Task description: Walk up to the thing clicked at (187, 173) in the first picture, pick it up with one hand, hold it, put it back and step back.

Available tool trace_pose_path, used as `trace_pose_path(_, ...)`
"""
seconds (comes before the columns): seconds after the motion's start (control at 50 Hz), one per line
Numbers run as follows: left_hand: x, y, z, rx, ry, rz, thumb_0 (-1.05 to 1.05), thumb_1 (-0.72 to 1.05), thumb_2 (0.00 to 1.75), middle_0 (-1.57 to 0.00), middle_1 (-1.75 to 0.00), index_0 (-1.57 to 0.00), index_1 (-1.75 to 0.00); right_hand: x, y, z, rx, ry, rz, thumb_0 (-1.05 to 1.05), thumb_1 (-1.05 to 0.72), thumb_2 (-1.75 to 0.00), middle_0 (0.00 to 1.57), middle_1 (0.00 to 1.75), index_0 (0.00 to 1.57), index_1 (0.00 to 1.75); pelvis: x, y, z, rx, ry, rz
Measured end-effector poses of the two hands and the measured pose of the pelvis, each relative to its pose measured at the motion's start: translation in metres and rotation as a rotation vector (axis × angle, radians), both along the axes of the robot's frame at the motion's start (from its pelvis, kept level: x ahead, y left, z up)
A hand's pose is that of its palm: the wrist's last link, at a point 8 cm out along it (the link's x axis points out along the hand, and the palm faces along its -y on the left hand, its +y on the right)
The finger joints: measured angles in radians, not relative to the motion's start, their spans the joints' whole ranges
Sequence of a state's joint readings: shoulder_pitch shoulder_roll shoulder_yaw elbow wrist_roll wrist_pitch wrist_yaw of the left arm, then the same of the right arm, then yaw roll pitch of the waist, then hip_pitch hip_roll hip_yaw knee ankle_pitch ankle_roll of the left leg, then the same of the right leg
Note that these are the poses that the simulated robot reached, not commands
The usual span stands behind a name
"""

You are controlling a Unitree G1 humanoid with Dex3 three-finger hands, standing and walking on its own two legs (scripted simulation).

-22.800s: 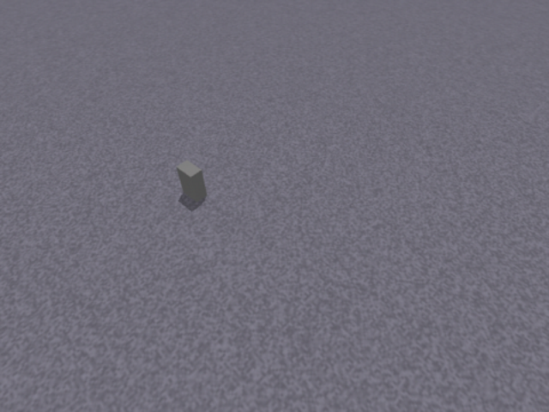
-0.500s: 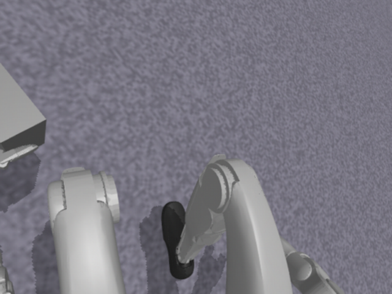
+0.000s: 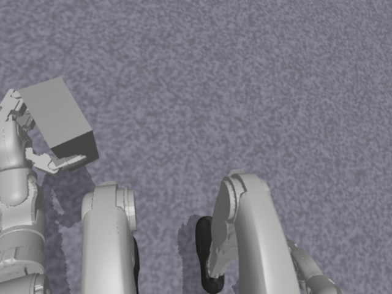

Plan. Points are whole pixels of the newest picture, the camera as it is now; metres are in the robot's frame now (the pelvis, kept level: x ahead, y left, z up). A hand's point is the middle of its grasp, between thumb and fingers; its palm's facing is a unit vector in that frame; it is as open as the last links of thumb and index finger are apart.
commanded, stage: settle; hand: left
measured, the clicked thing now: (66, 130) +0.43 +0.23 -0.09
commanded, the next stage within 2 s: lift in 0.70 s
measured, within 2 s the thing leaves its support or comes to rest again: neither
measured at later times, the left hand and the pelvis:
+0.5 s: hand (47, 119) +0.42 +0.24 -0.03, palm faces +0.25 -0.96 -0.10, open 13.4 cm; pelvis +0.01 +0.00 +0.03, yaw +3 degrees
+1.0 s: hand (41, 117) +0.42 +0.24 +0.00, palm faces +0.24 -0.97 -0.10, open 13.4 cm; pelvis +0.01 +0.00 +0.05, yaw +4 degrees
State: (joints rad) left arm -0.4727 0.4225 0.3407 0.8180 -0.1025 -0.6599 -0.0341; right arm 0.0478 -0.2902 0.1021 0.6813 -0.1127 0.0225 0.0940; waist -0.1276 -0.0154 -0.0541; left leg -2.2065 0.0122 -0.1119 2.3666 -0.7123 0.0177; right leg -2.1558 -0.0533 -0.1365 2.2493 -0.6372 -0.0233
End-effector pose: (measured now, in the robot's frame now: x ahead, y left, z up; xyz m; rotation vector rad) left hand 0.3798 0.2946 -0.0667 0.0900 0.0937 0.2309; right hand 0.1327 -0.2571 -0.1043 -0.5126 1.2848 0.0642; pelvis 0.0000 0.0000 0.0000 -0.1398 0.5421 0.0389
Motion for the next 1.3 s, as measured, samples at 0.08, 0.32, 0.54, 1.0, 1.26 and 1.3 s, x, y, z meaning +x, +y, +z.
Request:
trace_pose_path(0.08, 0.004, -0.001, 0.013, 0.000, 0.001, 0.003, -0.03, -0.61, 0.83, -0.43, -0.85, -0.46, -0.87, 0.008, -0.002, 0.003, 0.006, -0.022, -0.019, 0.01, -0.91, -0.90, 0.20, 0.30, 0.20, 0.30, 0.004, -0.001, 0.007, 0.014, 0.020, 0.005)
trace_pose_path(0.32, 0.012, -0.006, 0.041, -0.004, 0.008, 0.011, -0.03, -0.61, 0.83, -0.43, -0.85, -0.46, -0.87, 0.030, -0.008, 0.015, 0.021, -0.082, -0.041, 0.01, -0.91, -0.90, 0.20, 0.30, 0.20, 0.30, 0.008, -0.004, 0.025, 0.044, 0.051, 0.014)
trace_pose_path(0.54, 0.008, -0.009, 0.051, -0.004, 0.021, 0.032, -0.03, -0.61, 0.83, -0.43, -0.86, -0.46, -0.88, 0.027, -0.007, 0.022, 0.029, -0.088, -0.059, 0.01, -0.92, -0.90, 0.20, 0.30, 0.20, 0.30, 0.009, -0.005, 0.035, 0.055, 0.060, 0.018)
trace_pose_path(1.0, 0.003, -0.009, 0.074, -0.008, 0.018, 0.021, -0.03, -0.61, 0.84, -0.42, -0.87, -0.45, -0.89, 0.019, -0.005, 0.037, 0.045, -0.088, -0.082, 0.01, -0.94, -0.91, 0.20, 0.30, 0.20, 0.30, 0.009, -0.004, 0.053, 0.062, 0.064, 0.022)
trace_pose_path(1.26, -0.010, -0.013, 0.117, -0.034, 0.007, 0.000, -0.03, -0.61, 0.84, -0.42, -0.86, -0.45, -0.88, 0.034, 0.000, 0.070, 0.066, -0.159, -0.105, 0.01, -0.94, -0.91, 0.20, 0.30, 0.20, 0.30, 0.012, -0.004, 0.084, 0.066, 0.061, 0.024)
trace_pose_path(1.3, -0.013, -0.013, 0.125, -0.041, 0.010, 0.013, -0.03, -0.61, 0.84, -0.42, -0.86, -0.45, -0.88, 0.038, 0.002, 0.078, 0.071, -0.172, -0.105, 0.01, -0.94, -0.91, 0.20, 0.30, 0.20, 0.30, 0.013, -0.004, 0.092, 0.067, 0.062, 0.025)
